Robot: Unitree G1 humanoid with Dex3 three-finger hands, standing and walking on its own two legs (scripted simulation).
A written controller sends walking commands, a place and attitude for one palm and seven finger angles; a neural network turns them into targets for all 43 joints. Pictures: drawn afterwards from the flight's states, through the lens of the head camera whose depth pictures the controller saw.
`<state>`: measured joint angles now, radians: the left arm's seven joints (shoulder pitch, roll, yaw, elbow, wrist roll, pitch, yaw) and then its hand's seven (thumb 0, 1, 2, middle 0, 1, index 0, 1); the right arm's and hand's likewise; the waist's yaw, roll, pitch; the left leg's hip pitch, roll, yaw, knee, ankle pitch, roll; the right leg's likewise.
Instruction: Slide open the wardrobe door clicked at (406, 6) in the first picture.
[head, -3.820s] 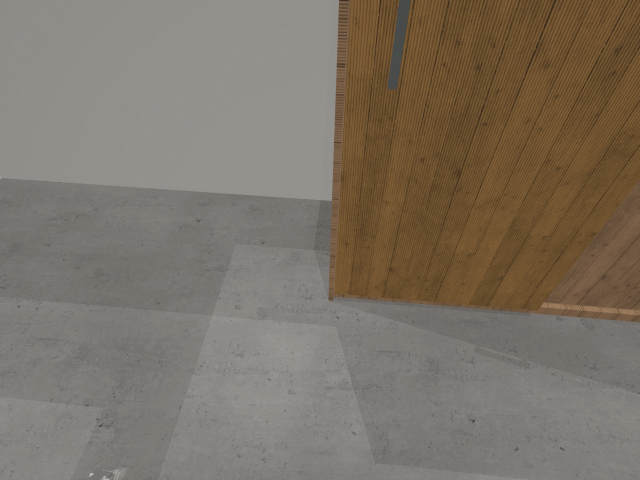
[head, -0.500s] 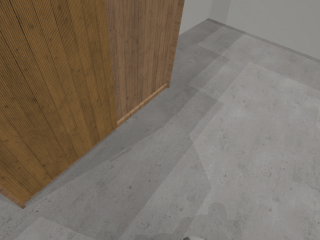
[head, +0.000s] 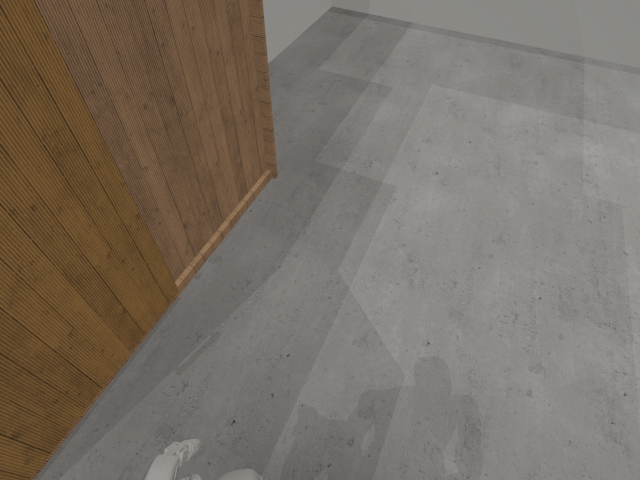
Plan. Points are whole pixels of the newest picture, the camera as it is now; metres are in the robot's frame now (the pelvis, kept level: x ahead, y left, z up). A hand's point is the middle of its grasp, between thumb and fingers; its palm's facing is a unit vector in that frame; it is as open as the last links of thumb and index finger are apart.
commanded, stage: turn to face it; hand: left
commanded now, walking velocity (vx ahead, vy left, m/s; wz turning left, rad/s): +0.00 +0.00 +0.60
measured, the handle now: out of the picture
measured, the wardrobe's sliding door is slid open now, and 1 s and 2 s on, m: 0.00 0.00 0.00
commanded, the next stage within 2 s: take the last steps up to it in 1.80 s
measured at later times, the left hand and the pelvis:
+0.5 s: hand out of the picture +0.04 +0.28 -0.16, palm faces +0.31 -0.91 -0.27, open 7.4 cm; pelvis +0.03 +0.04 +0.02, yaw +15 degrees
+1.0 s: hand out of the picture -0.03 +0.17 -0.13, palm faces +0.56 -0.78 -0.27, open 7.4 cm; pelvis +0.01 -0.04 +0.01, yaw +35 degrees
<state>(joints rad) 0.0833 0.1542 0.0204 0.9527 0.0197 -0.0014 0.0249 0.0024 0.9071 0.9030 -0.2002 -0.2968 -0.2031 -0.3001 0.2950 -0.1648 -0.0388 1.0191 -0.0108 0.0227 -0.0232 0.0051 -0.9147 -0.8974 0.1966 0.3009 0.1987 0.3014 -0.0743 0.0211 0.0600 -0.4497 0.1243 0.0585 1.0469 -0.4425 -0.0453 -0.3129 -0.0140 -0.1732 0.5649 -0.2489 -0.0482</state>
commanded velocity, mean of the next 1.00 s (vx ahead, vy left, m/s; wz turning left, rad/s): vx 0.00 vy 0.00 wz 0.60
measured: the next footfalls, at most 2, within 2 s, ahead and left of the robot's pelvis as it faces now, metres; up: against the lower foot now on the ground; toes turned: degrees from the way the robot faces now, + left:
left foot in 0.14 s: +0.08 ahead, +0.12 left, +0.00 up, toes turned +15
right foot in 0.76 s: +0.12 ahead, -0.12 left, +0.00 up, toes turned +24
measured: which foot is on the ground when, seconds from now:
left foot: up 0.00-0.12, down 0.14-0.74, up 0.76-1.00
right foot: down 0.00-0.16, up 0.18-0.74, down 0.76-1.00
